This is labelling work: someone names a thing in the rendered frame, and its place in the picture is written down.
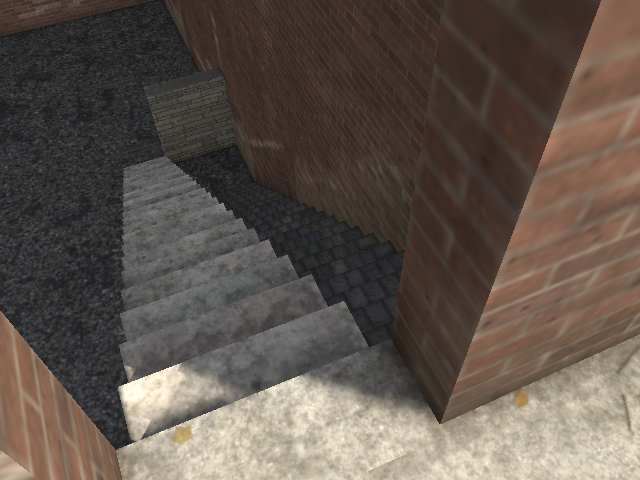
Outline stairs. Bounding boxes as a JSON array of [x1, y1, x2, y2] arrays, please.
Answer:
[[118, 156, 369, 444]]

